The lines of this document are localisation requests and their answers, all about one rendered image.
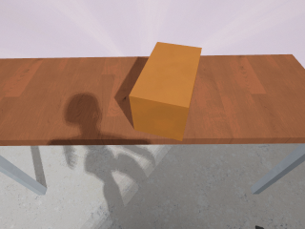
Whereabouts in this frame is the table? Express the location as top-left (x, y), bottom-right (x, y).
top-left (0, 54), bottom-right (305, 196)

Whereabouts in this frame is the carton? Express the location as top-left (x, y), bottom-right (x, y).
top-left (129, 42), bottom-right (202, 141)

